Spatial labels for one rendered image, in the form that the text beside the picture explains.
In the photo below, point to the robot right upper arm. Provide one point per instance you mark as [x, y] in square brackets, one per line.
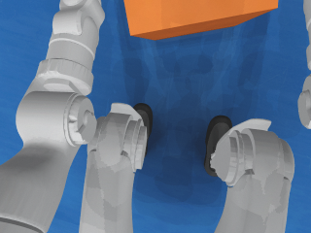
[304, 103]

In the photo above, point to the robot left forearm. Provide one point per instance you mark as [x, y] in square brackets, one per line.
[72, 49]

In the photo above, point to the right robot shin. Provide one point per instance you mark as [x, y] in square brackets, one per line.
[259, 124]

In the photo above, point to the carton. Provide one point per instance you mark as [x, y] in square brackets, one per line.
[163, 19]

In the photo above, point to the robot right foot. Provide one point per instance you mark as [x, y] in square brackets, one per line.
[217, 127]

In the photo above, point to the robot left upper arm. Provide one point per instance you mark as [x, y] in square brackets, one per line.
[52, 125]

